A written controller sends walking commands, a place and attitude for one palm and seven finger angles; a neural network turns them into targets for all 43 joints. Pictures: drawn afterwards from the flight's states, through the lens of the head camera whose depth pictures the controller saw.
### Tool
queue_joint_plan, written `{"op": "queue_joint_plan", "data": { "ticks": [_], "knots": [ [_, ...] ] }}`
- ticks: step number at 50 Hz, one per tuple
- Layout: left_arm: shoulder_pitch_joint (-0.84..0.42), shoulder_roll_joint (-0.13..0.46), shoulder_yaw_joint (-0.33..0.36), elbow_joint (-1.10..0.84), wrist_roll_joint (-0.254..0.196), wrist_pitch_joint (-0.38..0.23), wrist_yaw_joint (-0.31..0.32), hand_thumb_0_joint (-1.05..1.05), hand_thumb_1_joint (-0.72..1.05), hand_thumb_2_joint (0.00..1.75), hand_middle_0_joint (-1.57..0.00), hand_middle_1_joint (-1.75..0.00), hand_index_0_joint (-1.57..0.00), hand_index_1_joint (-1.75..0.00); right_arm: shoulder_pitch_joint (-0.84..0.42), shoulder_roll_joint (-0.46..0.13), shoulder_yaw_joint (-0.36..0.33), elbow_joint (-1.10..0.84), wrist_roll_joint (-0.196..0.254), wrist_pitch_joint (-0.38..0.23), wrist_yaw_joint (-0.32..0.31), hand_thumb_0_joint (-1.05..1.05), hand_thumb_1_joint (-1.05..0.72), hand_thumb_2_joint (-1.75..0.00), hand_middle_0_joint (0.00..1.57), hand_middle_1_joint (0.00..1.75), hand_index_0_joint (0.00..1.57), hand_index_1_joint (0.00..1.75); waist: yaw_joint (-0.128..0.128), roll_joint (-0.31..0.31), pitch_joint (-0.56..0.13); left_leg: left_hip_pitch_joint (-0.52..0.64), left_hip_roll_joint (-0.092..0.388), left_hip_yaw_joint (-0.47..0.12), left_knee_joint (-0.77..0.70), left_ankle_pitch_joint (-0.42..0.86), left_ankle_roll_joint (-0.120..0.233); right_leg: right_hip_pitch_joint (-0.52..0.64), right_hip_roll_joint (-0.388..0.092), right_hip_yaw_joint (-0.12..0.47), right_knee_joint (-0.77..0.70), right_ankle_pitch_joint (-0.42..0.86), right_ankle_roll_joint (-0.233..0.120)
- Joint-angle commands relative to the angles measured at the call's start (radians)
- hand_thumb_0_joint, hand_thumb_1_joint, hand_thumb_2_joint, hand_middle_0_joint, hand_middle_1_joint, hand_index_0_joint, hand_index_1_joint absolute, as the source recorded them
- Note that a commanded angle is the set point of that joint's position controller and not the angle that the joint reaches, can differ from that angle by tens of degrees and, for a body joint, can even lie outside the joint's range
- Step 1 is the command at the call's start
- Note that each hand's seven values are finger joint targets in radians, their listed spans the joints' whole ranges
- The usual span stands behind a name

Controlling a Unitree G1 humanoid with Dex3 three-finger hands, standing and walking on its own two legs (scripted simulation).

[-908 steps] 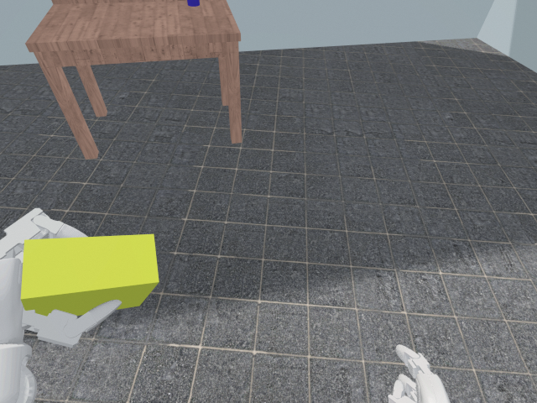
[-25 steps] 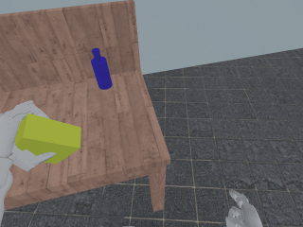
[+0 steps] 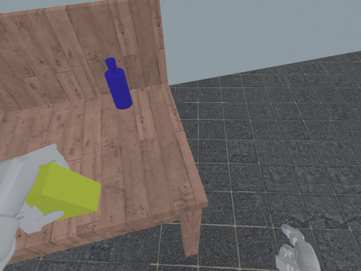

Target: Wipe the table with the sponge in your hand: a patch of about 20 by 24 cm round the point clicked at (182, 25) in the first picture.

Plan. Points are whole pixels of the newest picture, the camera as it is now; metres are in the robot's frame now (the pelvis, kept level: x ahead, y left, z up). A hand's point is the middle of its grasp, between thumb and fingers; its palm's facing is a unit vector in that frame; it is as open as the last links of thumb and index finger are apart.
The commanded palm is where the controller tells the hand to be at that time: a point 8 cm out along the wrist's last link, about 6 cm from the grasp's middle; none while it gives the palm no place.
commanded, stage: turn the palm down, sponge in hand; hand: left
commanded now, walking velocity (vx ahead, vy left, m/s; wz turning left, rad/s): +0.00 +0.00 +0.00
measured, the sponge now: (61, 197) +0.22 +0.26 +0.08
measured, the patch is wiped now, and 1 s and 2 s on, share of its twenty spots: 0.00 0.00 0.00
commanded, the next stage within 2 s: move the sponge above the wiping area in 1.14 s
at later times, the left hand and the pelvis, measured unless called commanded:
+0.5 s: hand (25, 195) +0.21 +0.31 +0.12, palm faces +0.08 -0.16 -0.98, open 9.8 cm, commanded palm +0.17 +0.30 +0.18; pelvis -0.02 +0.02 +0.02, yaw +0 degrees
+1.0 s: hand (35, 200) +0.20 +0.29 +0.11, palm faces -0.02 -0.07 -1.00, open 9.8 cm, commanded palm +0.17 +0.28 +0.18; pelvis -0.02 +0.00 +0.02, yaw +0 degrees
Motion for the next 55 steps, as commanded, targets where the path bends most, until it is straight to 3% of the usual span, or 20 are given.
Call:
{"op": "queue_joint_plan", "data": {
  "ticks": [1, 7, 8, 12, 13, 17, 18, 22, 23, 32, 33, 37, 38, 42, 43, 47, 48, 52, 53, 55],
  "knots": [
    [-0.087, 0.238, 0.179, -0.185, 0.051, 0.041, 0.083, 0.00, 0.10, 1.30, -1.20, -1.60, -1.20, -1.60, -0.087, -0.107, -0.037, -0.162, 0.005, -0.021, 0.000, 0.00, -0.90, -0.90, 0.20, 0.30, 0.20, 0.30, 0.007, 0.014, -0.231, 0.237, -0.013, 0.001, -0.053, 0.392, 0.032, -0.020, -0.002, 0.015, -0.095, 0.461, 0.014],
    [-0.129, 0.228, 0.102, -0.157, 0.129, 0.173, 0.053, 0.00, 0.10, 1.30, -1.20, -1.60, -1.20, -1.60, -0.170, -0.104, -0.010, -0.174, 0.025, 0.017, -0.007, 0.00, -0.90, -0.90, 0.20, 0.30, 0.20, 0.30, 0.013, 0.038, -0.173, 0.253, 0.002, -0.023, -0.129, 0.317, 0.024, -0.012, 0.011, 0.020, -0.144, 0.351, 0.000],
    [-0.163, 0.181, 0.045, -0.175, 0.139, 0.180, 0.040, 0.00, 0.10, 1.30, -1.20, -1.60, -1.20, -1.60, -0.170, -0.096, -0.004, -0.181, 0.025, 0.016, -0.008, 0.00, -0.90, -0.90, 0.20, 0.30, 0.20, 0.30, 0.001, 0.028, -0.186, 0.264, 0.004, -0.028, -0.136, 0.312, 0.027, -0.011, 0.007, 0.009, -0.149, 0.347, 0.002],
    [-0.201, 0.234, 0.040, -0.175, 0.201, 0.204, 0.011, 0.00, 0.10, 1.30, -1.20, -1.60, -1.20, -1.60, -0.211, -0.101, 0.009, -0.171, 0.026, 0.025, -0.019, 0.00, -0.90, -0.90, 0.20, 0.30, 0.20, 0.30, 0.011, 0.053, -0.149, 0.286, 0.006, -0.049, -0.191, 0.244, 0.028, 0.000, 0.017, 0.028, -0.195, 0.274, -0.008],
    [-0.239, 0.189, -0.007, -0.181, 0.213, 0.201, 0.006, 0.00, 0.10, 1.30, -1.20, -1.60, -1.20, -1.60, -0.208, -0.090, 0.014, -0.174, 0.026, 0.021, -0.020, 0.00, -0.90, -0.90, 0.20, 0.30, 0.20, 0.30, 0.001, 0.047, -0.163, 0.295, 0.008, -0.056, -0.200, 0.229, 0.030, 0.001, 0.012, 0.016, -0.197, 0.260, -0.005],
    [-0.265, 0.261, 0.049, -0.144, 0.270, 0.203, 0.016, 0.00, 0.10, 1.30, -1.20, -1.60, -1.20, -1.60, -0.241, -0.098, 0.017, -0.147, 0.022, 0.028, -0.023, 0.00, -0.90, -0.90, 0.20, 0.30, 0.20, 0.30, 0.026, 0.066, -0.150, 0.310, 0.010, -0.079, -0.247, 0.165, 0.026, 0.029, 0.025, 0.034, -0.225, 0.219, -0.015],
    [-0.291, 0.199, -0.010, -0.152, 0.275, 0.200, 0.017, 0.00, 0.10, 1.30, -1.20, -1.60, -1.20, -1.60, -0.239, -0.085, 0.019, -0.154, 0.023, 0.026, -0.020, 0.00, -0.90, -0.90, 0.20, 0.30, 0.20, 0.30, 0.014, 0.071, -0.168, 0.317, 0.011, -0.083, -0.252, 0.160, 0.027, 0.038, 0.017, 0.016, -0.223, 0.217, -0.012],
    [-0.276, 0.228, 0.008, -0.078, 0.318, 0.233, 0.023, 0.00, 0.10, 1.30, -1.20, -1.60, -1.20, -1.60, -0.282, -0.096, 0.021, -0.124, 0.024, 0.037, -0.012, 0.00, -0.90, -0.90, 0.20, 0.30, 0.20, 0.30, 0.035, 0.089, -0.132, 0.316, 0.006, -0.089, -0.284, 0.126, 0.023, 0.059, 0.025, 0.036, -0.248, 0.202, -0.022],
    [-0.298, 0.161, -0.058, -0.084, 0.318, 0.237, 0.015, 0.00, 0.10, 1.30, -1.20, -1.60, -1.20, -1.60, -0.276, -0.087, 0.024, -0.132, 0.027, 0.035, -0.010, 0.00, -0.90, -0.90, 0.20, 0.30, 0.20, 0.30, 0.022, 0.079, -0.135, 0.316, 0.006, -0.084, -0.288, 0.118, 0.025, 0.064, 0.018, 0.018, -0.250, 0.199, -0.018],
    [-0.365, 0.225, -0.057, -0.041, 0.408, 0.254, -0.020, 0.00, 0.10, 1.30, -1.20, -1.60, -1.20, -1.60, -0.338, -0.096, 0.027, -0.100, 0.021, 0.032, -0.002, 0.00, -0.90, -0.90, 0.20, 0.30, 0.20, 0.30, 0.040, 0.048, -0.104, 0.352, -0.025, -0.063, -0.299, 0.138, 0.043, 0.106, 0.023, 0.075, -0.320, 0.190, -0.032],
    [-0.395, 0.178, -0.105, -0.049, 0.419, 0.247, -0.023, 0.00, 0.10, 1.30, -1.20, -1.60, -1.20, -1.60, -0.327, -0.088, 0.031, -0.104, 0.020, 0.028, 0.000, 0.00, -0.90, -0.90, 0.20, 0.30, 0.20, 0.30, 0.029, 0.042, -0.123, 0.360, -0.023, -0.060, -0.293, 0.157, 0.045, 0.108, 0.015, 0.047, -0.315, 0.200, -0.027],
    [-0.392, 0.244, -0.040, -0.005, 0.455, 0.250, -0.016, 0.00, 0.10, 1.30, -1.20, -1.60, -1.20, -1.60, -0.354, -0.097, 0.023, -0.081, 0.017, 0.032, 0.006, 0.00, -0.90, -0.90, 0.20, 0.30, 0.20, 0.30, 0.054, 0.051, -0.113, 0.376, -0.033, -0.059, -0.295, 0.184, 0.045, 0.122, 0.022, 0.095, -0.338, 0.205, -0.040],
    [-0.404, 0.166, -0.106, -0.019, 0.441, 0.245, -0.020, 0.00, 0.10, 1.30, -1.20, -1.60, -1.20, -1.60, -0.344, -0.085, 0.026, -0.093, 0.021, 0.027, 0.007, 0.00, -0.90, -0.90, 0.20, 0.30, 0.20, 0.30, 0.037, 0.037, -0.122, 0.382, -0.029, -0.047, -0.287, 0.206, 0.049, 0.126, 0.012, 0.058, -0.332, 0.225, -0.031],
    [-0.366, 0.216, -0.048, 0.016, 0.434, 0.250, -0.026, 0.00, 0.10, 1.30, -1.20, -1.60, -1.20, -1.60, -0.364, -0.097, 0.022, -0.077, 0.019, 0.032, 0.010, 0.00, -0.90, -0.90, 0.20, 0.30, 0.20, 0.30, 0.054, 0.029, -0.101, 0.391, -0.038, -0.051, -0.290, 0.239, 0.047, 0.130, 0.021, 0.100, -0.348, 0.258, -0.039],
    [-0.375, 0.144, -0.114, -0.005, 0.423, 0.245, -0.032, 0.00, 0.10, 1.30, -1.20, -1.60, -1.20, -1.60, -0.349, -0.089, 0.021, -0.087, 0.023, 0.028, 0.011, 0.00, -0.90, -0.90, 0.20, 0.30, 0.20, 0.30, 0.034, 0.006, -0.115, 0.392, -0.032, -0.032, -0.281, 0.251, 0.051, 0.138, 0.008, 0.065, -0.340, 0.281, -0.029],
    [-0.373, 0.204, -0.063, 0.021, 0.434, 0.256, -0.039, 0.00, 0.10, 1.30, -1.20, -1.60, -1.20, -1.60, -0.369, -0.101, 0.021, -0.078, 0.021, 0.033, 0.012, 0.00, -0.90, -0.90, 0.20, 0.30, 0.20, 0.30, 0.049, 0.012, -0.089, 0.390, -0.042, -0.038, -0.286, 0.247, 0.047, 0.129, 0.016, 0.110, -0.355, 0.276, -0.037],
    [-0.392, 0.142, -0.123, -0.011, 0.428, 0.248, -0.043, 0.00, 0.10, 1.30, -1.20, -1.60, -1.20, -1.60, -0.357, -0.093, 0.020, -0.088, 0.023, 0.029, 0.012, 0.00, -0.90, -0.90, 0.20, 0.30, 0.20, 0.30, 0.032, 0.012, -0.112, 0.397, -0.037, -0.024, -0.278, 0.262, 0.052, 0.138, 0.007, 0.077, -0.343, 0.300, -0.029],
    [-0.370, 0.222, -0.042, 0.000, 0.439, 0.247, -0.035, 0.00, 0.10, 1.30, -1.20, -1.60, -1.20, -1.60, -0.367, -0.103, 0.015, -0.078, 0.018, 0.031, 0.011, 0.00, -0.90, -0.90, 0.20, 0.30, 0.20, 0.30, 0.054, 0.005, -0.121, 0.404, -0.046, -0.031, -0.271, 0.299, 0.051, 0.152, 0.014, 0.121, -0.342, 0.351, -0.038],
    [-0.375, 0.158, -0.098, -0.023, 0.430, 0.241, -0.035, 0.00, 0.10, 1.30, -1.20, -1.60, -1.20, -1.60, -0.348, -0.095, 0.013, -0.089, 0.020, 0.028, 0.012, 0.00, -0.90, -0.90, 0.20, 0.30, 0.20, 0.30, 0.036, 0.002, -0.140, 0.407, -0.039, -0.015, -0.260, 0.317, 0.056, 0.161, 0.002, 0.086, -0.328, 0.386, -0.028],
    [-0.366, 0.184, -0.074, -0.008, 0.436, 0.238, -0.029, 0.00, 0.10, 1.30, -1.20, -1.60, -1.20, -1.60, -0.331, -0.105, 0.005, -0.080, 0.018, 0.032, 0.015, 0.00, -0.90, -0.90, 0.20, 0.30, 0.20, 0.30, 0.040, -0.005, -0.160, 0.402, -0.038, -0.024, -0.259, 0.344, 0.052, 0.170, 0.001, 0.087, -0.318, 0.413, -0.028]
  ]
}}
